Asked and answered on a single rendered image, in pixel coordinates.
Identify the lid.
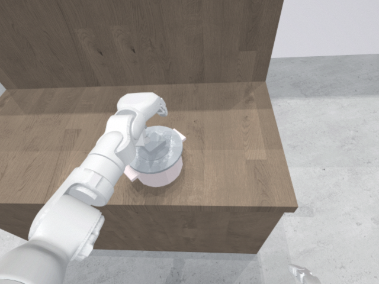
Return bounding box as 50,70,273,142
129,126,183,174

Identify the pot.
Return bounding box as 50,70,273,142
124,129,186,187

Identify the robot left forearm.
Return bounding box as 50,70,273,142
28,106,146,240

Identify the left robot hand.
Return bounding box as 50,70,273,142
117,92,168,147

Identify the knob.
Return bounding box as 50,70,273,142
142,130,166,155

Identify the right robot hand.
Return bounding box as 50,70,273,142
288,264,322,284

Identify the table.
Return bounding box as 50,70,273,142
0,0,298,254

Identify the robot left upper arm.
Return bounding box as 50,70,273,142
0,193,105,284

